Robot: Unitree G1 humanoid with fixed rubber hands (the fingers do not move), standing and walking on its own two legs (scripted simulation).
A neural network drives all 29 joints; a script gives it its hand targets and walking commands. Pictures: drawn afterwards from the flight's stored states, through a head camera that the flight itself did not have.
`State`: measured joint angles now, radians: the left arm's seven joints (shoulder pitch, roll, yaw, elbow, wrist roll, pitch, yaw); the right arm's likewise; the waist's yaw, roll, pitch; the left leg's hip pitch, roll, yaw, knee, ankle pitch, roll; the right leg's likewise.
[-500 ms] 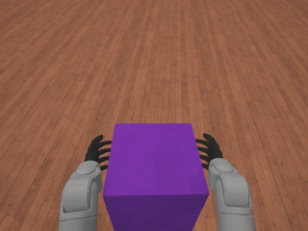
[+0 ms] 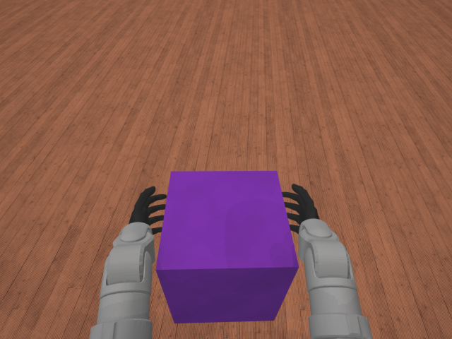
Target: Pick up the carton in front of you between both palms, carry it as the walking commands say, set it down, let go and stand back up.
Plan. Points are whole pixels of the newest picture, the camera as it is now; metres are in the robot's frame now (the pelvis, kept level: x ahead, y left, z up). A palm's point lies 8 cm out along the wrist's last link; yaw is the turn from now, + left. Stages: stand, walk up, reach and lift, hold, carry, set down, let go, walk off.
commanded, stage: carry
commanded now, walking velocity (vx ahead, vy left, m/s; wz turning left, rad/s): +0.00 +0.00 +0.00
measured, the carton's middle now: (224, 248) +0.29 +0.00 -0.05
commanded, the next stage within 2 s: hold in 1.22 s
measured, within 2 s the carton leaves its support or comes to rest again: neither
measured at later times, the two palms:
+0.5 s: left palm (134, 239) +0.27 +0.16 +0.04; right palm (305, 235) +0.27 -0.14 +0.04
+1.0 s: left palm (128, 243) +0.27 +0.17 +0.04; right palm (301, 238) +0.27 -0.13 +0.04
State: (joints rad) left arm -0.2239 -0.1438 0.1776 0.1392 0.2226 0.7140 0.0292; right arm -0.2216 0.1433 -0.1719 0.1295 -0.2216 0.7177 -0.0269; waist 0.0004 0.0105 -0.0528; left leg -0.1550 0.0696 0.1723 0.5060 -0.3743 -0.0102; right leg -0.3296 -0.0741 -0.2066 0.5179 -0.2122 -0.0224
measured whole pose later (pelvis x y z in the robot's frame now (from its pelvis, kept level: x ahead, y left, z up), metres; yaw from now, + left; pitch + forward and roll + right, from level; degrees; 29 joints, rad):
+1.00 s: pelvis -0.03 +0.02 +0.00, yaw +0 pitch +1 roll +0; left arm -0.24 -0.15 0.19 0.17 0.24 0.74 0.02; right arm -0.24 0.15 -0.18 0.16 -0.24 0.74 -0.02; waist 0.00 0.01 -0.07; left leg -0.20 0.05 0.18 0.54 -0.36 0.02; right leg -0.36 -0.10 -0.19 0.51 -0.16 0.00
